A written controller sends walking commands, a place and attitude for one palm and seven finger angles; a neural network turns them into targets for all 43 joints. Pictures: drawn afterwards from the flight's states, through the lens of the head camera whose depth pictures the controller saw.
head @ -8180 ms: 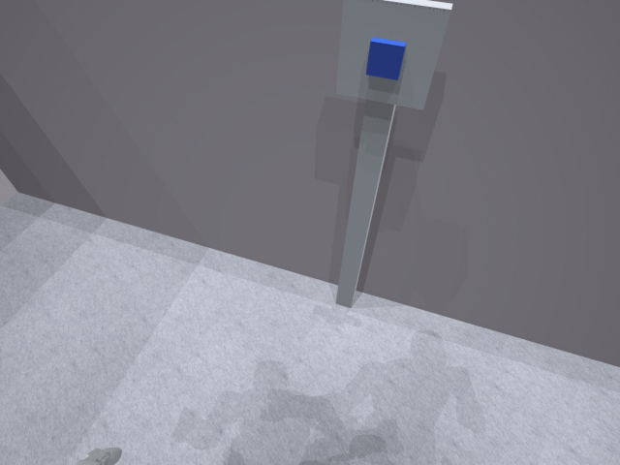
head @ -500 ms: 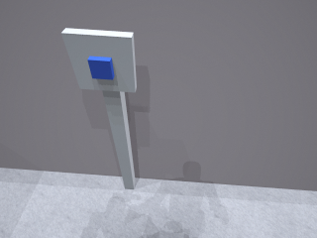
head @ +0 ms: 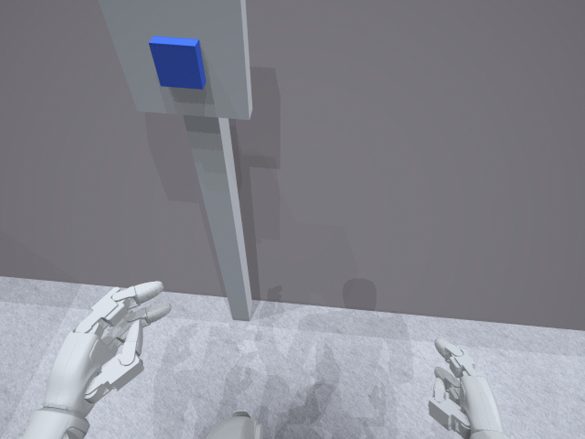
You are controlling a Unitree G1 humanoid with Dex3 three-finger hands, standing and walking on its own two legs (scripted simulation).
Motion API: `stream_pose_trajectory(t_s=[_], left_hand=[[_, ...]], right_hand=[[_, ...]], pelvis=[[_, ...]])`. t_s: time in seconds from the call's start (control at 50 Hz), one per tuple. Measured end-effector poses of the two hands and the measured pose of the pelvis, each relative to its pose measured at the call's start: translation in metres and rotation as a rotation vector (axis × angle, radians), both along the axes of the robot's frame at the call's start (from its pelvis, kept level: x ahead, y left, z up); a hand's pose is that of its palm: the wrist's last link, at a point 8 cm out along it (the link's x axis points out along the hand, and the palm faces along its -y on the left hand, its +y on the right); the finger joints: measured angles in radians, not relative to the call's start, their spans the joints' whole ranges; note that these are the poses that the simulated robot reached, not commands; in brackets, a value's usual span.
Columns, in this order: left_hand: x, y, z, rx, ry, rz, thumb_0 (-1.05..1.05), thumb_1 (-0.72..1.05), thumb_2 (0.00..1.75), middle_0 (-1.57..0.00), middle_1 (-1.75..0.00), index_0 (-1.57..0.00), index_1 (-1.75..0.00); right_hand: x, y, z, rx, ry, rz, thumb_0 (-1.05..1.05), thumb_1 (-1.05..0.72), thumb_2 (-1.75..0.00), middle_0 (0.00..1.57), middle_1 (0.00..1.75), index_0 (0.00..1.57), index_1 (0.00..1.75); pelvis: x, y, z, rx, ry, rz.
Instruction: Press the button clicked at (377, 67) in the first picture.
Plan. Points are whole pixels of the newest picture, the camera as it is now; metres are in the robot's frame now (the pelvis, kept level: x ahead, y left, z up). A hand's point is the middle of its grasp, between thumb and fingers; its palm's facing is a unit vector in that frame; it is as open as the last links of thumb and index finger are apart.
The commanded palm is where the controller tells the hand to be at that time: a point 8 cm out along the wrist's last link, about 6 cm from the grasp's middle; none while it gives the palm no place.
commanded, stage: raise the hand and make a fist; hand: left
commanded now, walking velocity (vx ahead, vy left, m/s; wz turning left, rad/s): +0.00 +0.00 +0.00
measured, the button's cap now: (179, 62) +0.54 +0.19 +0.23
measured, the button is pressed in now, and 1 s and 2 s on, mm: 0 0 0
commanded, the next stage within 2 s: aim a knuckle at the button in 1.66 s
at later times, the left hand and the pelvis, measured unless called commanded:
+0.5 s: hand (111, 331) +0.22 +0.21 +0.10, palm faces +0.00 -1.00 -0.06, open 3.1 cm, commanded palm +0.18 +0.26 +0.12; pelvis +0.02 -0.01 +0.02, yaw +1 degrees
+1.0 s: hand (77, 282) +0.23 +0.22 +0.18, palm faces +0.00 -1.00 -0.09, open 3.1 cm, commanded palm +0.20 +0.27 +0.19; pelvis +0.02 +0.01 +0.05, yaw +2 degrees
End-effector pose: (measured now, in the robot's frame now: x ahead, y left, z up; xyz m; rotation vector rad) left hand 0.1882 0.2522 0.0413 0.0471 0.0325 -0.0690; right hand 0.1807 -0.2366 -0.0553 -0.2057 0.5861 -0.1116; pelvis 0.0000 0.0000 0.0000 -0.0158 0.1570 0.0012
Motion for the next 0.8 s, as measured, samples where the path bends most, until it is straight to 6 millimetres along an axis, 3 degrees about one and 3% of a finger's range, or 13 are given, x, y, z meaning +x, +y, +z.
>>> stream_pose_trajectory(t_s=[0.08, 0.16, 0.24, 0.36, 0.52, 0.66, 0.8], left_hand=[[-0.024, 0.005, -0.011, -0.048, 0.078, 0.071, 0.02, 0.90, 0.90, -0.55, -0.68, -0.55, -0.68], [-0.035, 0.008, 0.008, -0.014, 0.026, 0.146, 0.02, 0.90, 0.90, -0.66, -0.80, -0.66, -0.80], [-0.025, 0.003, 0.028, 0.017, -0.033, 0.101, 0.02, 0.90, 0.90, -0.77, -0.92, -0.77, -0.92], [-0.001, 0.003, 0.043, 0.016, 0.016, 0.040, 0.02, 0.90, 0.90, -0.93, -1.10, -0.93, -1.10], [0.008, 0.011, 0.069, 0.017, -0.006, 0.070, 0.02, 0.90, 0.90, -1.15, -1.33, -1.14, -1.33], [0.010, 0.010, 0.085, 0.017, -0.032, 0.055, 0.02, 0.90, 0.90, -1.26, -1.46, -1.26, -1.45], [0.016, 0.017, 0.106, 0.025, -0.065, 0.067, 0.02, 0.90, 0.90, -1.29, -1.49, -1.29, -1.49]], right_hand=[[0.018, -0.005, 0.007, -0.032, -0.051, 0.010, 0.01, -0.90, -0.90, 0.21, 0.30, 0.20, 0.30], [0.025, -0.004, 0.011, -0.059, -0.049, 0.029, 0.01, -0.90, -0.90, 0.21, 0.30, 0.20, 0.30], [0.024, -0.002, 0.008, -0.055, -0.022, 0.041, 0.01, -0.90, -0.90, 0.21, 0.30, 0.20, 0.30], [0.010, 0.001, 0.006, -0.005, 0.014, -0.007, 0.01, -0.90, -0.90, 0.21, 0.30, 0.20, 0.30], [-0.004, -0.003, 0.013, 0.000, 0.033, -0.040, 0.01, -0.90, -0.90, 0.21, 0.30, 0.20, 0.30], [0.002, -0.002, 0.025, -0.016, -0.001, -0.032, 0.01, -0.90, -0.90, 0.21, 0.30, 0.20, 0.30], [0.016, 0.011, 0.040, -0.011, -0.056, 0.010, 0.01, -0.90, -0.90, 0.21, 0.30, 0.20, 0.30]], pelvis=[[0.003, -0.005, -0.006, -0.014, -0.003, 0.009], [0.007, -0.010, -0.004, -0.030, -0.013, 0.029], [0.009, -0.012, 0.000, -0.039, -0.019, 0.041], [0.015, -0.012, 0.011, -0.029, -0.029, 0.025], [0.023, -0.006, 0.023, -0.019, -0.054, 0.013], [0.025, 0.000, 0.030, -0.018, -0.085, 0.017], [0.024, 0.004, 0.037, -0.018, -0.121, 0.024]])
